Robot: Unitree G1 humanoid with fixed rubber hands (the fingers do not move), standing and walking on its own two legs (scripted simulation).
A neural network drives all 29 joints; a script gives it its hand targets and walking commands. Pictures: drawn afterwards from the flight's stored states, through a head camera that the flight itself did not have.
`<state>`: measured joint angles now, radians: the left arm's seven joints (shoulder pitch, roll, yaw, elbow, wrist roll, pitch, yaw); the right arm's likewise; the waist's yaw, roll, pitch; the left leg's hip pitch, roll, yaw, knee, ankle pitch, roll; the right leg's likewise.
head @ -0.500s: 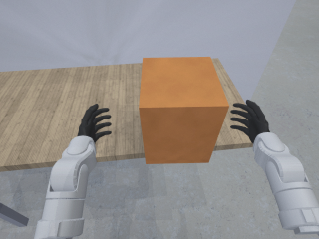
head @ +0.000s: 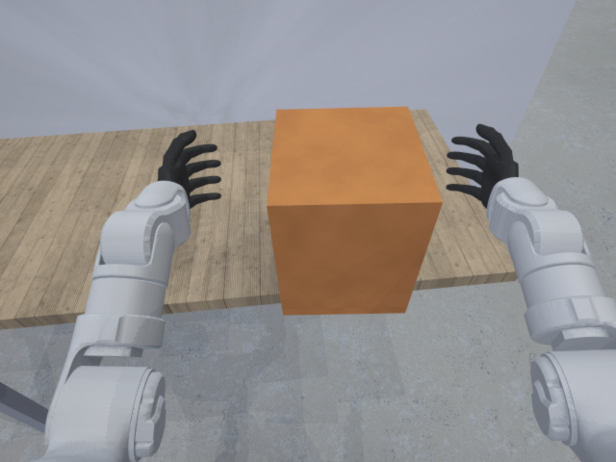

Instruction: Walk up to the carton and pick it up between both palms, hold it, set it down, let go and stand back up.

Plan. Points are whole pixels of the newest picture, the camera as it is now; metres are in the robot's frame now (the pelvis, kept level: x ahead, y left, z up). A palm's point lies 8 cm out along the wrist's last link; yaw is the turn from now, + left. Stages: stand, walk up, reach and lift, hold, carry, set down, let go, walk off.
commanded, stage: reach and lift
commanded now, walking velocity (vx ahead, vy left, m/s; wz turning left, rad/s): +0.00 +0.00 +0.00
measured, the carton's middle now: (343, 214) +0.48 -0.06 +0.05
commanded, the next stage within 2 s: none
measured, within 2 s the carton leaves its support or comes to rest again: neither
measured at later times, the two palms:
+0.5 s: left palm (170, 151) +0.46 +0.16 +0.21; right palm (494, 143) +0.44 -0.24 +0.20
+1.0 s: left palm (197, 204) +0.46 +0.15 +0.11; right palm (464, 199) +0.44 -0.23 +0.11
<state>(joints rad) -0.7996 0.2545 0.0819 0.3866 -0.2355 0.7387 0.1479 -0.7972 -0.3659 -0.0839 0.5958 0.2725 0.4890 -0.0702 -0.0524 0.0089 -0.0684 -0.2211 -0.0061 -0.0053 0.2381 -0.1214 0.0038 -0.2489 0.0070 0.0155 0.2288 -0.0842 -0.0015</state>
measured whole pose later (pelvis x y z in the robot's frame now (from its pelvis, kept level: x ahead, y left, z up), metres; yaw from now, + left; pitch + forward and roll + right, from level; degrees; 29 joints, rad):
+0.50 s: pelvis +0.00 +0.00 +0.00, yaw +2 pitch +12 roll +0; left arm -1.04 0.36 0.02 0.68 -0.30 0.65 0.11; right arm -1.09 -0.38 -0.09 0.88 0.26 0.49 -0.07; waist -0.09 0.03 -0.14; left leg -0.33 0.00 -0.05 0.21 -0.09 0.00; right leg -0.31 0.01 -0.02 0.14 -0.03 -0.01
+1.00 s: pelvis +0.01 +0.00 +0.00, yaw +2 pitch +16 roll +0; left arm -0.91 0.22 0.09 0.86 -0.18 0.33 0.10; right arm -0.91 -0.27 -0.16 0.92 0.10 0.26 -0.05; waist -0.08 0.05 -0.16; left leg -0.39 -0.01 -0.05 0.17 -0.06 0.00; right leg -0.37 0.00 -0.01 0.09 0.00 0.00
